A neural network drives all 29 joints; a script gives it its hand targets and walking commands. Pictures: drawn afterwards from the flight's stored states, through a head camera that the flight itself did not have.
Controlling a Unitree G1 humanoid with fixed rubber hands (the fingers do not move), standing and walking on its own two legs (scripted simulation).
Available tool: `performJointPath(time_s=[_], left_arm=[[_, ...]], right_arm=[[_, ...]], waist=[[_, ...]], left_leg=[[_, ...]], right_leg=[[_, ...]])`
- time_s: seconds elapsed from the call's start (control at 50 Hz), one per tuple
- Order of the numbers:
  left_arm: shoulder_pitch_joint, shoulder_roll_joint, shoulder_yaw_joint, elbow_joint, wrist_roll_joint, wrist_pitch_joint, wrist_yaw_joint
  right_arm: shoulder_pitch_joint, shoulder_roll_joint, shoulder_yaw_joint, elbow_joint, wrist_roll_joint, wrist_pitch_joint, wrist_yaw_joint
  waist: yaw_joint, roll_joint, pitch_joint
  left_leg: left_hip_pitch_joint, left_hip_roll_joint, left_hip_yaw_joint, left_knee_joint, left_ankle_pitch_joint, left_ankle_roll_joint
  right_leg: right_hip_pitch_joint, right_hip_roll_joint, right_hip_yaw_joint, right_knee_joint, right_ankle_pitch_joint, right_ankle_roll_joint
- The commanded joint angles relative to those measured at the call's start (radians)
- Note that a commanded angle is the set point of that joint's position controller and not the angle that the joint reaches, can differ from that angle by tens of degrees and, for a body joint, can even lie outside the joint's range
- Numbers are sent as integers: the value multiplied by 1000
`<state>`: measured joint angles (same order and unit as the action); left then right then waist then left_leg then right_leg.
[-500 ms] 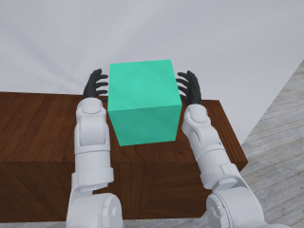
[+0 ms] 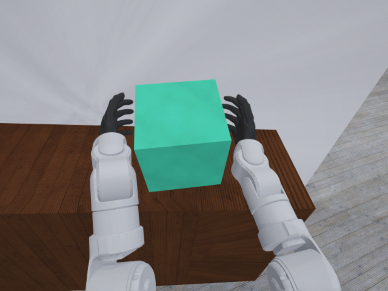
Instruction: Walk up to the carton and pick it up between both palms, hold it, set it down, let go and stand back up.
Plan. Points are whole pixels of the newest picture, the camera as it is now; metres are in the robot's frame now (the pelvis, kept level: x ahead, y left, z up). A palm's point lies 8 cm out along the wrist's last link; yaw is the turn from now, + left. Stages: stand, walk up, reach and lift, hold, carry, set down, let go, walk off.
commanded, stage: hold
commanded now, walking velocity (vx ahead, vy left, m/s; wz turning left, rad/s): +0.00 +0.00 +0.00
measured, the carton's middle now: (180, 137) +0.39 +0.00 +0.13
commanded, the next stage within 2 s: none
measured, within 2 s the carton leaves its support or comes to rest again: neither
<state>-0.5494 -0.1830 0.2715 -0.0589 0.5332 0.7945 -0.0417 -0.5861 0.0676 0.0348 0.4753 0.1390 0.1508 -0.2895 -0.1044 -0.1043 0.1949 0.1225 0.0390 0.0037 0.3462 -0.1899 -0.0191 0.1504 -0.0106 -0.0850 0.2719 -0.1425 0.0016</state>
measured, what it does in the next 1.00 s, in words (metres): stands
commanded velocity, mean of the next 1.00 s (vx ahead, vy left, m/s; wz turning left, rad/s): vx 0.00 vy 0.00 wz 0.00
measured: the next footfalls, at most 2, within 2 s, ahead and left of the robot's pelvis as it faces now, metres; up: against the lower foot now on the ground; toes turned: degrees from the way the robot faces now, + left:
none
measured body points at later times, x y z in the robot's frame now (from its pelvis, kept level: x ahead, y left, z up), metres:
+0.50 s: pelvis -0.01 -0.01 +0.00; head -0.06 +0.03 +0.45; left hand +0.36 +0.14 +0.19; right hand +0.36 -0.12 +0.19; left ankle +0.02 +0.13 -0.75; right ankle +0.03 -0.12 -0.75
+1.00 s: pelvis -0.01 +0.00 +0.00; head -0.05 +0.04 +0.45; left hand +0.37 +0.13 +0.18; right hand +0.36 -0.13 +0.18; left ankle +0.02 +0.13 -0.75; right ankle +0.03 -0.12 -0.75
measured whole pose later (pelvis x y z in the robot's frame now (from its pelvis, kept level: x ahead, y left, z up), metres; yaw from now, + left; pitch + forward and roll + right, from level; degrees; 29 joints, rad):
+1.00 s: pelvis -0.01 +0.00 +0.00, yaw +0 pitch -14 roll +0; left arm -0.65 -0.17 0.32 0.11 0.53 0.74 -0.04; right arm -0.67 0.08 -0.06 0.59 0.06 0.13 -0.26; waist -0.08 -0.10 0.16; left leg 0.08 0.03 0.02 0.33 -0.16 -0.02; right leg 0.08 -0.02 -0.08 0.30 -0.13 0.00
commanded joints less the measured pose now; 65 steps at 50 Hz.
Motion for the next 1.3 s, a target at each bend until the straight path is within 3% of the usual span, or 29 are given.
performJointPath(time_s=[0.0, 0.08, 0.1, 0.14, 0.18, 0.26, 0.3, 0.32, 0.34, 0.4, 0.42, 0.48, 0.5, 0.56, 0.6, 0.72, 0.74, 0.8, 0.88, 0.9, 0.92, 1.0, 1.06, 1.1, 1.14, 1.2, 1.24, 1.26, 1.28], left_arm=[[-597, -391, -462, -109, -208, -89, -138], [-637, -357, -399, -25, -181, -90, -133], [-643, -370, -408, -21, -183, -95, -133], [-666, -360, -388, -14, -192, -109, -129], [-658, -370, -371, 69, -175, -102, -130], [-712, -343, -291, 150, -144, -104, -158], [-750, -342, -301, 156, -167, -117, -164], [-744, -342, -279, 158, -155, -123, -167], [-776, -361, -301, 150, -173, -133, -169], [-727, -380, -337, 119, -195, -144, -161], [-710, -390, -358, 110, -204, -141, -160], [-655, -383, -345, 103, -181, -126, -172], [-629, -378, -305, 118, -154, -116, -175], [-666, -348, -298, 113, -138, -114, -185], [-664, -373, -307, 73, -142, -115, -181], [-697, -433, -475, -25, -237, -168, -126], [-687, -436, -485, -26, -251, -167, -121], [-670, -397, -453, 1, -217, -149, -115], [-645, -347, -319, 86, -135, -119, -131], [-637, -344, -303, 118, -136, -113, -143], [-650, -361, -327, 106, -155, -120, -147], [-681, -368, -326, 108, -168, -125, -153], [-682, -413, -410, 41, -209, -144, -143], [-686, -413, -422, -26, -219, -146, -141], [-627, -399, -413, 4, -197, -128, -141], [-568, -362, -357, 85, -154, -95, -162], [-591, -373, -368, 30, -162, -95, -169], [-619, -383, -394, -23, -182, -108, -170], [-650, -384, -403, -54, -192, -118, -163]], right_arm=[[-734, 386, 324, -337, 35, -81, 150], [-755, 415, 300, -254, 0, -65, 163], [-756, 424, 291, -257, -3, -68, 165], [-810, 458, 313, -279, 9, -77, 170], [-815, 448, 267, -220, -23, -69, 169], [-835, 460, 177, -127, -76, -64, 175], [-849, 470, 157, -117, -92, -70, 170], [-820, 473, 133, -94, -90, -71, 171], [-848, 478, 145, -98, -90, -80, 172], [-859, 485, 191, -148, -54, -94, 160], [-825, 472, 186, -126, -50, -87, 155], [-744, 434, 179, -98, -53, -80, 142], [-736, 442, 181, -71, -50, -71, 142], [-717, 429, 159, -56, -57, -66, 155], [-723, 429, 174, -95, -48, -82, 163], [-821, 454, 290, -251, 6, -127, 166], [-845, 457, 307, -305, 13, -130, 162], [-784, 432, 267, -212, -6, -93, 163], [-724, 413, 218, -97, -41, -68, 177], [-753, 415, 211, -122, -44, -76, 177], [-749, 412, 207, -123, -49, -80, 176], [-813, 455, 215, -156, -44, -95, 175], [-766, 457, 238, -182, -29, -99, 164], [-758, 465, 260, -205, -10, -103, 157], [-729, 436, 267, -173, -2, -89, 152], [-704, 406, 248, -167, -13, -69, 143], [-697, 407, 230, -177, -25, -78, 146], [-658, 427, 237, -172, -18, -76, 141], [-707, 435, 266, -196, -1, -84, 148]], waist=[[-8, 142, -464], [39, 99, -420], [29, 101, -441], [64, 86, -493], [28, 88, -446], [38, 75, -376], [12, 72, -407], [20, 105, -397], [-4, 95, -409], [-1, 101, -501], [-25, 121, -464], [-37, 116, -415], [-12, 126, -390], [-13, 131, -300], [-7, 146, -331], [-19, 136, -531], [-4, 136, -573], [-7, 136, -492], [35, 110, -369], [42, 86, -396], [15, 94, -369], [23, 81, -422], [-30, 125, -462], [-17, 124, -503], [-1, 139, -448], [-12, 118, -342], [-12, 114, -369], [-37, 122, -383], [-19, 132, -411]], left_leg=[[67, -49, 60, -13, 397, -5], [-17, -50, 78, -65, 177, 35], [-25, -52, 78, -68, 167, 33], [-47, -55, 86, -69, 155, 51], [-47, -53, 82, -79, 92, 52], [-139, -50, 92, -124, -82, 83], [-132, -60, 97, -127, -55, 80], [-137, -61, 93, -127, -42, 78], [-116, -59, 86, -113, -17, 70], [-43, -72, 82, -68, 155, 49], [-17, -72, 76, -58, 196, 36], [-10, -69, 70, -43, 233, 28], [-11, -71, 75, -59, 220, 30], [-68, -60, 76, -104, 103, 40], [-69, -50, 83, -112, 116, 36], [56, -57, 53, -9, 357, 5], [64, -59, 53, 7, 379, 4], [38, -53, 46, -25, 265, 14], [-38, -48, 76, -97, 84, 45], [-71, -52, 90, -102, 67, 51], [-86, -54, 83, -111, 34, 50], [-61, -57, 87, -94, 98, 58], [18, -60, 68, -45, 257, 24], [47, -62, 62, -28, 322, 21], [73, -56, 61, -28, 346, 11], [13, -54, 75, -66, 208, 24], [5, -53, 80, -61, 236, 18], [22, -58, 74, -57, 269, 13], [36, -54, 67, -50, 310, 10]], right_leg=[[26, 59, -50, -5, 197, 30], [40, 42, -40, -9, 93, 35], [48, 44, -42, -10, 92, 34], [61, 38, -35, -4, 99, 43], [18, 37, -43, -12, 47, 41], [36, 28, -41, -23, -71, 48], [59, 14, -36, -32, -40, 52], [61, 21, -38, -19, -19, 50], [46, 21, -39, -19, -5, 48], [73, 28, -43, -10, 127, 47], [55, 25, -38, -13, 160, 45], [54, 31, -50, -6, 185, 44], [71, 31, -43, -17, 168, 47], [46, 36, -52, -29, 40, 40], [73, 49, -59, -20, 47, 33], [17, 54, -59, -5, 185, 33], [25, 51, -52, 5, 217, 38], [-3, 46, -52, -17, 105, 37], [22, 37, -51, -22, 5, 38], [47, 44, -54, -21, -4, 38], [32, 44, -61, -18, -17, 40], [68, 36, -47, -17, 44, 43], [37, 48, -52, -14, 153, 35], [49, 45, -51, -6, 193, 40], [24, 47, -43, -11, 201, 40], [39, 45, -49, -31, 104, 35], [53, 47, -53, -17, 122, 40], [49, 44, -58, -17, 157, 41], [44, 49, -59, -12, 163, 40]])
